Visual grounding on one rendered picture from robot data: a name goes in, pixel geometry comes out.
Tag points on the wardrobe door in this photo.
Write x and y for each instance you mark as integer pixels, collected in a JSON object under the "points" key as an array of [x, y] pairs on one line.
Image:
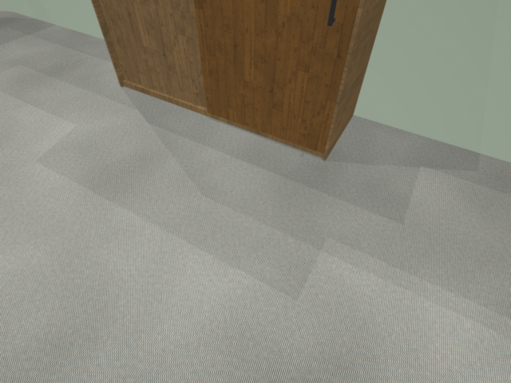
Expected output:
{"points": [[275, 65], [157, 45]]}

